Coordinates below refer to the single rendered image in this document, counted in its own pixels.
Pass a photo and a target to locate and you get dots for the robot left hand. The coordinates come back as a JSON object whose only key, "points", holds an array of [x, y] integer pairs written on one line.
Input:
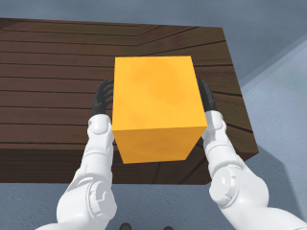
{"points": [[99, 102]]}

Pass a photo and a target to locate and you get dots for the pedestal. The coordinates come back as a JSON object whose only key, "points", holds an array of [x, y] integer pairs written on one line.
{"points": [[49, 74]]}

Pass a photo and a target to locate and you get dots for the robot left forearm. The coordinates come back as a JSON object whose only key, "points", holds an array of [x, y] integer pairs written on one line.
{"points": [[98, 154]]}

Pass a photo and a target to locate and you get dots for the robot right upper arm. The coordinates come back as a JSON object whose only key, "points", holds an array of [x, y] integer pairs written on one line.
{"points": [[243, 198]]}

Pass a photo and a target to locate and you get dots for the carton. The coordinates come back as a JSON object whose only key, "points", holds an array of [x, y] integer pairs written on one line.
{"points": [[157, 112]]}

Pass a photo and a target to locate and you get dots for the robot right hand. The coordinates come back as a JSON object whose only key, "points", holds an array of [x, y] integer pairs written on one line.
{"points": [[207, 98]]}

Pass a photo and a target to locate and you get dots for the robot left upper arm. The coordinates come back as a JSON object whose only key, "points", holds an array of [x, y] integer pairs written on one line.
{"points": [[88, 207]]}

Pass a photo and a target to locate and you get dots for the robot right forearm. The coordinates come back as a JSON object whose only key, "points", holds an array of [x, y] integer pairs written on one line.
{"points": [[217, 147]]}

